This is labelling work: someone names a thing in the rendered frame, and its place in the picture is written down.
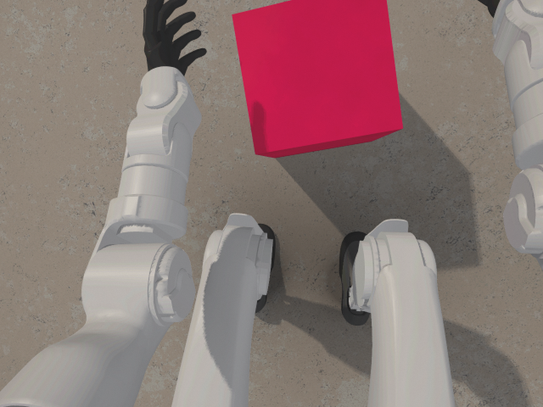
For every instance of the right robot upper arm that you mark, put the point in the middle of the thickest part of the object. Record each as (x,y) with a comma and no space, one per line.
(523,214)

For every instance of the robot left thigh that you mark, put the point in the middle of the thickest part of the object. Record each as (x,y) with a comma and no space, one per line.
(215,365)

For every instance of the right robot shin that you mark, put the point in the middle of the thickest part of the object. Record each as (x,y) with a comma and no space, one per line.
(395,225)

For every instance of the left robot hand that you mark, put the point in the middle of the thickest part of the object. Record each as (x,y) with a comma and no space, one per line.
(159,48)

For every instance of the left robot forearm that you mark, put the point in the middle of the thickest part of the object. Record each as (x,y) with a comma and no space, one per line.
(159,146)

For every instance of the carton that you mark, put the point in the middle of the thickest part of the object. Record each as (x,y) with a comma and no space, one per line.
(318,74)

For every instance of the right robot forearm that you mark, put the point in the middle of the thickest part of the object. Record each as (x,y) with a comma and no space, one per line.
(518,31)

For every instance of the right robot hand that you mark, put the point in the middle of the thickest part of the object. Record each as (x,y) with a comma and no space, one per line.
(491,4)

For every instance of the left robot upper arm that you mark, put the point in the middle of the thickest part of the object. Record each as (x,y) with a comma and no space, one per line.
(132,294)

